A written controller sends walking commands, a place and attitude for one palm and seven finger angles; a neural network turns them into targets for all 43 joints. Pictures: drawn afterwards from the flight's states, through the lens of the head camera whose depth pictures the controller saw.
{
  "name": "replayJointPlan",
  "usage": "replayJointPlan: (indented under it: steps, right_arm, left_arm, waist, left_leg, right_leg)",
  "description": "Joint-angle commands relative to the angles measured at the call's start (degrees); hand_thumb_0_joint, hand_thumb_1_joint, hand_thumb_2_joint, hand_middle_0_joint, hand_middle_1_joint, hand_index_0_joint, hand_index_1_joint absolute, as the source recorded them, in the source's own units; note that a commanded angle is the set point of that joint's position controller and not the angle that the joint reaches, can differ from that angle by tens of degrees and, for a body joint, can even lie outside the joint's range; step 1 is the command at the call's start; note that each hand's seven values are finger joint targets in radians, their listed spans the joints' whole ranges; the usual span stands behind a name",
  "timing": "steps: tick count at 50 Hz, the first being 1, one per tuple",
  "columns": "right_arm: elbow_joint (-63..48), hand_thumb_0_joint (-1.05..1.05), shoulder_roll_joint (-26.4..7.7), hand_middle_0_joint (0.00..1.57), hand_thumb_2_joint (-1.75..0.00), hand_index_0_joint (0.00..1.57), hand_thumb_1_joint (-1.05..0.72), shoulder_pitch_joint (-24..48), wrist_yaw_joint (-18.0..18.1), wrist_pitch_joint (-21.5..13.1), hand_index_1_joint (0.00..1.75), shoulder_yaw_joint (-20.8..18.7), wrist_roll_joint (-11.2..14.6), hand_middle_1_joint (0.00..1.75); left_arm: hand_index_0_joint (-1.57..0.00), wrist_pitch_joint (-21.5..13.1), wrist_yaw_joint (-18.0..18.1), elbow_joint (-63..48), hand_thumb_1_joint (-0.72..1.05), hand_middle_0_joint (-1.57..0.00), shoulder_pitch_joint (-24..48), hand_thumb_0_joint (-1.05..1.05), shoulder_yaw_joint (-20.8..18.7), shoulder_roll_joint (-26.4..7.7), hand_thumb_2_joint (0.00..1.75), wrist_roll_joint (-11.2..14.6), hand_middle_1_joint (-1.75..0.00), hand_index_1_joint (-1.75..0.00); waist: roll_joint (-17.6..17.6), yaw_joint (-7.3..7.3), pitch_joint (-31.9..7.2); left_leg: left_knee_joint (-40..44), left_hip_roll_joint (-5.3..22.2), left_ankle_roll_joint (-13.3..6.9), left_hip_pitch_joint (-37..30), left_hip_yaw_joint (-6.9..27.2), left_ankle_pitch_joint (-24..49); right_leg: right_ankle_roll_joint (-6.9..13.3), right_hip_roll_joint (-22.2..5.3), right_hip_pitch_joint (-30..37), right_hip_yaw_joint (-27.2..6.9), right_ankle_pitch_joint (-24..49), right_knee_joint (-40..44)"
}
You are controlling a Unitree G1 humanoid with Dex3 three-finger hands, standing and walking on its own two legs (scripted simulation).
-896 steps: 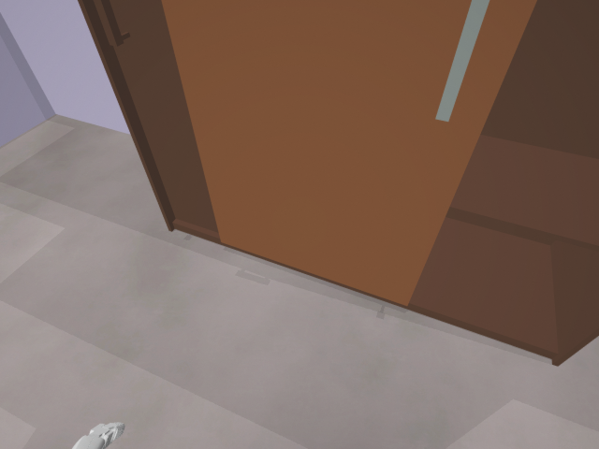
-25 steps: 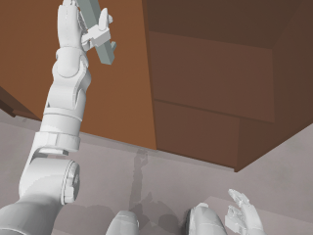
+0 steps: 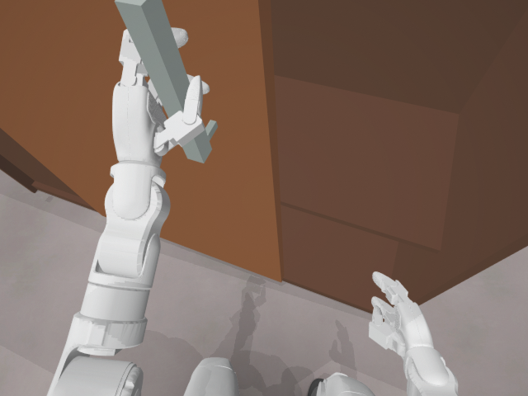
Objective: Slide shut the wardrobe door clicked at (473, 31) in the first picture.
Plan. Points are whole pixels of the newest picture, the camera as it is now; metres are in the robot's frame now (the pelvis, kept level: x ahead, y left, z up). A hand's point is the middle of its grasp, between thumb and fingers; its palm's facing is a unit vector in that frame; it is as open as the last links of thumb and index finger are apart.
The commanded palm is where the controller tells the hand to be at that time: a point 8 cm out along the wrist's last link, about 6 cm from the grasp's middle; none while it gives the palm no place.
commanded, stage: step sideways, sliding the door along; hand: left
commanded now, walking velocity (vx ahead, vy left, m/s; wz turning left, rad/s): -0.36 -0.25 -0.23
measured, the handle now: (185, 82) +0.42 +0.18 +0.20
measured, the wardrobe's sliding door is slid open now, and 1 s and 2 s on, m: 0.36 0.03 0.00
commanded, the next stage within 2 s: stop walking and hold the door there in 1.30 s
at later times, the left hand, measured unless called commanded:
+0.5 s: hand (351, 158) +0.34 -0.02 +0.19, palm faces +0.12 -0.99 -0.09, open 7.3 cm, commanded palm +0.31 -0.03 +0.19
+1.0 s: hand out of the picture +0.31 -0.17 +0.20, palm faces +0.08 -0.99 -0.13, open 6.8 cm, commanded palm +0.28 -0.18 +0.20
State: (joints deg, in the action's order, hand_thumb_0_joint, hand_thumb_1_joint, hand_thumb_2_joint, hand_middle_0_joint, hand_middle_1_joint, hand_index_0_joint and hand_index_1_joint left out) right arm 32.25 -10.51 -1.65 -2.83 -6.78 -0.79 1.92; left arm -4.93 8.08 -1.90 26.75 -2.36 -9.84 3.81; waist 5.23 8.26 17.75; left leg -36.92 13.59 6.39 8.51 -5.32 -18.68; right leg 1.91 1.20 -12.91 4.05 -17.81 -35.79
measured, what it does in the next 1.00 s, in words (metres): steps to the right: left foot, then right foot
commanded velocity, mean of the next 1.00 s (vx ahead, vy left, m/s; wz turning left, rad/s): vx -0.18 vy -0.27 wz -0.17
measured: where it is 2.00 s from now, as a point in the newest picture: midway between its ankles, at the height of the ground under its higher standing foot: outside the picture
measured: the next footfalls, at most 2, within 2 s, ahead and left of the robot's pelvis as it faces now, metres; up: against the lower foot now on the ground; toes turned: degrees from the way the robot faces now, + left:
left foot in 0.22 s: +0.03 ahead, +0.14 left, +0.00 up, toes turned +12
right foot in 0.40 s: +0.07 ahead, -0.19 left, +0.00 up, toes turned -5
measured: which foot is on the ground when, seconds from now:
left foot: down 0.00-0.04, up 0.06-0.20, down 0.22-0.46, up 0.48-0.64, down 0.66-0.94, up 0.96-1.00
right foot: down 0.00-0.22, up 0.24-0.38, down 0.40-0.68, up 0.70-0.86, down 0.88-1.00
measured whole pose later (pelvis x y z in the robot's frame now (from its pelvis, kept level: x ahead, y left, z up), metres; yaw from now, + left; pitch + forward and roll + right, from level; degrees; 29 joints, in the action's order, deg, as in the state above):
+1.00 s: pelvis -0.12 -0.26 +0.00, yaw -8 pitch -5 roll +1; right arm 38.7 -11.3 -6.1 -1.4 -0.3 -1.8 3.0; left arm -3.9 9.1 13.6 32.5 -7.0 -11.9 4.7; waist 4.5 1.8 13.4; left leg -49.3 14.1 1.3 18.0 -2.0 -23.2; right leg 5.8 2.2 -12.8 5.9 -17.6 -35.1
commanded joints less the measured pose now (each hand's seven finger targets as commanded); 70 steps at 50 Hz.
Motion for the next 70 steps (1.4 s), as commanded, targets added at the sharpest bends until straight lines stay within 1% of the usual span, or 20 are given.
replayJointPlan:
  steps: [1,3,8,12,16,21,23,24,31,33,35,43,45,47,48,50,56,58,60,70]
  right_arm:
    - [-7.5,0.00,-6.1,0.20,-0.90,0.20,-0.90,1.3,1.7,-2.0,0.30,-3.7,1.0,0.30]
    - [-7.7,0.00,-3.7,0.20,-0.90,0.20,-0.90,0.6,2.0,-3.0,0.30,-2.4,0.7,0.30]
    - [-6.8,0.00,-4.2,0.20,-0.90,0.20,-0.90,2.7,2.2,-1.4,0.30,-2.6,0.0,0.30]
    - [-7.7,0.00,-7.5,0.20,-0.90,0.20,-0.90,1.7,-0.2,-1.0,0.30,-4.5,-0.1,0.30]
    - [-7.9,0.00,-6.6,0.20,-0.90,0.20,-0.90,3.4,-0.2,-1.9,0.30,-3.6,-1.4,0.30]
    - [-7.5,0.00,-5.8,0.20,-0.90,0.20,-0.90,3.4,0.5,-1.9,0.30,-3.0,0.6,0.30]
    - [-7.6,0.00,-5.0,0.20,-0.90,0.20,-0.90,3.5,1.5,-2.0,0.30,-4.1,0.7,0.30]
    - [-6.7,0.00,-5.2,0.20,-0.90,0.20,-0.90,3.2,2.0,-2.2,0.30,-4.2,0.6,0.30]
    - [-4.8,0.00,-3.7,0.20,-0.90,0.20,-0.90,3.0,2.1,-0.9,0.30,-3.5,0.1,0.30]
    - [-5.6,0.00,-6.4,0.20,-0.90,0.20,-0.90,2.8,1.9,-0.3,0.30,-5.2,0.2,0.30]
    - [-6.4,0.00,-5.8,0.20,-0.90,0.20,-0.90,3.0,0.7,0.7,0.30,-4.8,-0.8,0.30]
    - [-4.4,0.00,-8.1,0.20,-0.90,0.20,-0.90,0.7,0.8,2.9,0.30,-4.0,1.0,0.30]
    - [-4.7,0.00,-6.9,0.20,-0.90,0.20,-0.90,-0.4,1.4,3.0,0.30,-2.9,2.0,0.30]
    - [-4.8,0.00,-6.0,0.20,-0.90,0.20,-0.90,0.5,2.2,3.0,0.30,-3.9,2.2,0.30]
    - [-3.9,0.00,-6.4,0.20,-0.90,0.20,-0.90,2.0,2.8,2.8,0.30,-4.3,1.6,0.30]
    - [-4.3,0.00,-2.6,0.20,-0.90,0.20,-0.90,2.5,3.3,2.0,0.30,-1.2,1.0,0.30]
    - [-2.7,0.00,-5.4,0.20,-0.90,0.20,-0.90,-0.5,4.3,2.4,0.30,-2.7,0.7,0.30]
    - [-4.0,0.00,-7.7,0.20,-0.90,0.20,-0.90,-0.4,3.7,2.2,0.30,-4.0,1.3,0.30]
    - [-4.5,0.00,-7.6,0.20,-0.90,0.20,-0.90,-0.5,1.1,2.6,0.30,-3.3,1.4,0.30]
    - [-2.3,0.00,-10.9,0.20,-0.90,0.20,-0.90,-3.6,1.0,3.3,0.30,-4.5,2.0,0.30]
  left_arm:
    - [-0.45,-10.1,-5.1,-23.9,0.90,-0.45,21.1,0.00,11.0,-1.5,0.90,-2.8,-1.40,-1.40]
    - [-0.45,-10.2,-4.8,-25.8,0.90,-0.45,15.5,0.00,12.8,0.8,0.90,-1.9,-1.40,-1.40]
    - [-0.45,-12.7,-2.7,-35.9,0.90,-0.45,13.3,0.00,15.1,2.1,0.90,-1.2,-1.40,-1.40]
    - [-0.45,-12.6,-5.0,-31.3,0.90,-0.45,13.2,0.00,19.2,8.1,0.90,-3.2,-1.40,-1.40]
    - [-0.45,-12.3,-4.6,-29.7,0.90,-0.45,17.9,0.00,19.6,8.1,0.90,-4.6,-1.40,-1.40]
    - [-0.45,-12.5,-5.3,-27.7,0.90,-0.45,21.6,0.00,16.7,3.9,0.90,-5.0,-1.40,-1.40]
    - [-0.45,-12.2,-4.3,-27.1,0.90,-0.45,19.2,0.00,13.4,0.0,0.90,-3.8,-1.40,-1.40]
    - [-0.45,-11.2,-3.5,-26.2,0.90,-0.45,15.4,0.00,12.9,-1.0,0.90,-2.9,-1.40,-1.40]
    - [-0.45,-12.2,-1.8,-29.3,0.90,-0.45,18.3,0.00,12.0,0.3,0.90,-1.4,-1.40,-1.40]
    - [-0.45,-12.0,-2.2,-26.0,0.90,-0.45,20.2,0.00,10.3,-1.0,0.90,-0.9,-1.40,-1.40]
    - [-0.45,-11.2,-3.4,-21.1,0.90,-0.45,19.2,0.00,7.6,-1.6,0.90,-1.6,-1.40,-1.40]
    - [-0.45,-7.2,-3.9,-6.8,0.90,-0.45,29.5,0.00,7.6,-0.7,0.90,-2.0,-1.40,-1.40]
    - [-0.45,-7.2,-4.2,-4.7,0.90,-0.45,30.9,0.00,7.2,-1.7,0.90,-1.9,-1.40,-1.40]
    - [-0.45,-6.8,-3.5,-5.3,0.90,-0.45,31.8,0.00,4.1,-6.4,0.90,-1.5,-1.40,-1.40]
    - [-0.45,-6.4,-2.9,-3.2,0.90,-0.45,31.6,0.00,2.1,-8.1,0.90,-1.8,-1.40,-1.40]
    - [-0.45,-6.7,-3.4,-7.7,0.90,-0.45,34.7,0.00,11.5,2.6,0.90,-0.4,-1.40,-1.40]
    - [-0.45,-7.5,-2.0,-6.7,0.90,-0.45,35.8,0.00,9.2,-1.0,0.90,0.2,-1.40,-1.40]
    - [-0.45,-7.2,-3.0,-6.6,0.90,-0.45,38.2,0.00,11.8,1.6,0.90,1.2,-1.40,-1.40]
    - [-0.45,-6.3,-5.1,-1.4,0.90,-0.45,40.0,0.00,14.8,6.7,0.90,1.5,-1.40,-1.40]
    - [-0.45,-4.9,-5.0,7.5,0.90,-0.45,46.9,0.00,8.5,-1.5,0.90,0.5,-1.40,-1.40]
  waist:
    - [-18.1,-9.08,-37.6]
    - [-21.3,-7.02,-35.2]
    - [-13.3,-9.45,-42.0]
    - [3.0,-8.72,-37.9]
    - [11.3,-8.96,-32.0]
    - [-2.5,-10.45,-32.9]
    - [-23.1,-9.73,-37.1]
    - [-22.9,-9.38,-36.7]
    - [-14.2,-10.53,-45.0]
    - [-7.7,-10.15,-45.7]
    - [10.5,-8.45,-41.0]
    - [6.7,-9.95,-32.2]
    - [1.9,-10.55,-31.5]
    - [-23.5,-10.01,-36.2]
    - [-25.4,-8.38,-35.5]
    - [-13.6,-9.27,-33.9]
    - [-11.4,-9.47,-41.7]
    - [-1.7,-9.91,-43.8]
    - [6.2,-9.59,-40.2]
    - [14.1,-10.61,-33.6]
  left_leg:
    - [-17.7,-7.5,-4.0,3.6,-2.1,5.8]
    - [-14.9,-8.9,-5.7,12.8,4.4,-19.2]
    - [9.6,-4.9,-4.6,-3.9,0.2,17.2]
    - [9.2,16.9,-16.0,-31.6,5.6,78.8]
    - [5.6,14.1,-12.3,-20.4,-3.5,64.1]
    - [-7.4,4.3,-8.7,-8.1,-4.7,37.7]
    - [-19.4,-8.9,-3.8,5.2,-2.2,-10.0]
    - [-21.8,-9.4,-4.5,6.5,2.2,-17.5]
    - [12.5,-4.7,-4.3,-6.3,-0.7,12.7]
    - [12.6,6.9,-8.9,-18.3,5.7,36.6]
    - [13.4,19.5,-15.8,-19.6,9.9,53.3]
    - [1.9,11.4,-8.7,-11.5,-1.2,39.9]
    - [-2.9,5.2,-11.3,-9.8,-2.3,33.4]
    - [-17.9,-6.9,-7.6,7.0,-2.8,-4.3]
    - [-25.6,-8.9,-5.8,11.0,2.2,-14.7]
    - [-20.6,-8.2,-6.6,11.9,6.8,-12.6]
    - [14.7,-8.6,-6.5,-4.2,-0.8,12.8]
    - [14.1,5.1,-12.7,-22.3,10.0,41.3]
    - [12.1,18.4,-21.2,-26.9,19.4,55.8]
    - [5.8,7.5,-11.7,-16.1,0.0,42.2]
  right_leg:
    - [4.7,-13.2,21.9,-17.7,81.9,5.7]
    - [5.1,-18.0,24.0,-20.3,90.0,4.6]
    - [3.3,-12.9,19.3,-13.6,71.3,-1.5]
    - [-1.8,-1.6,-15.9,-7.6,-8.7,-15.4]
    - [-1.0,-4.1,-10.3,-4.8,-2.9,-11.7]
    - [-1.9,-3.5,5.4,-0.6,26.2,6.4]
    - [4.1,-15.5,11.9,-22.4,73.1,8.5]
    - [4.4,-18.0,10.9,-23.5,76.3,8.3]
    - [2.8,-11.9,15.6,-14.5,56.1,2.5]
    - [-0.4,-8.7,3.6,-13.0,38.4,-0.9]
    - [-2.3,-3.0,-8.4,-8.1,-4.8,-12.9]
    - [-2.4,-2.3,0.2,-0.8,5.6,3.9]
    - [-2.9,-2.2,4.2,1.1,16.7,14.4]
    - [3.9,-12.2,17.3,-17.1,54.1,13.0]
    - [4.0,-15.3,15.6,-21.1,61.1,11.6]
    - [6.0,-15.0,13.1,-17.9,46.3,11.2]
    - [4.0,-11.3,18.5,-13.0,47.9,6.0]
    - [-1.6,-6.5,2.6,-9.8,37.5,-1.4]
    - [-4.2,-2.4,-14.4,-10.2,-6.3,-19.1]
    - [-2.0,0.4,-3.5,3.9,0.3,-0.8]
